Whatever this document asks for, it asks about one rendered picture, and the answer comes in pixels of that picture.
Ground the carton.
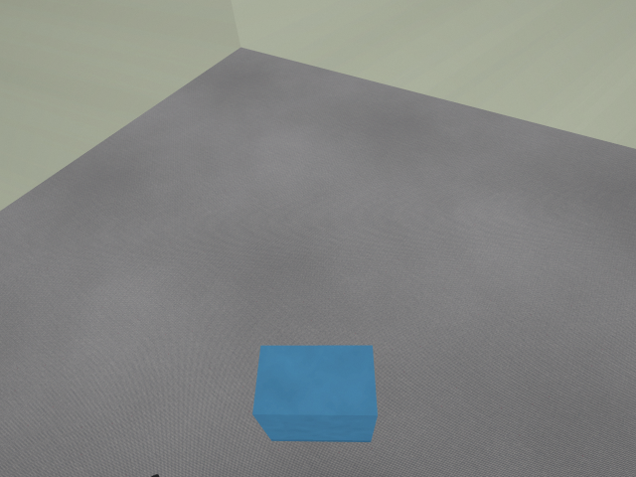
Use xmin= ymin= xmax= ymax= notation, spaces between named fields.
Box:
xmin=252 ymin=345 xmax=378 ymax=442

